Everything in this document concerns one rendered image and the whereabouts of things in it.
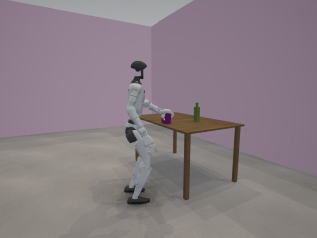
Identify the table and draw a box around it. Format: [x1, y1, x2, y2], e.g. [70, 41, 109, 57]
[135, 112, 245, 200]

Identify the robot right upper arm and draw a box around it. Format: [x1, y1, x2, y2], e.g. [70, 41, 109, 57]
[126, 83, 142, 114]

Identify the right robot hand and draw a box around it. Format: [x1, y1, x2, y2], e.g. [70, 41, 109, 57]
[142, 134, 158, 156]

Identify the robot left upper arm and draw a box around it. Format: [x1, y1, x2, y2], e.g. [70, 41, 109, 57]
[143, 99, 150, 108]

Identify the robot right shin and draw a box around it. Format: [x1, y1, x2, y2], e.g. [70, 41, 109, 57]
[133, 164, 151, 199]

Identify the sponge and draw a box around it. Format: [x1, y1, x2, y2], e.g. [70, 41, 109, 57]
[161, 113, 172, 124]

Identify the robot right forearm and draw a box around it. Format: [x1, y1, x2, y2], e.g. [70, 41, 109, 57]
[128, 106, 148, 137]

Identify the left robot hand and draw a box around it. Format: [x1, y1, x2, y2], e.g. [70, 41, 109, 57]
[161, 109, 175, 121]

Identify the robot left forearm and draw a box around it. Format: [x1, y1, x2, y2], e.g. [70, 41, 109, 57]
[148, 102, 164, 114]

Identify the robot right thigh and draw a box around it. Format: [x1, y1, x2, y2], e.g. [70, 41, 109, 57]
[125, 128, 151, 170]

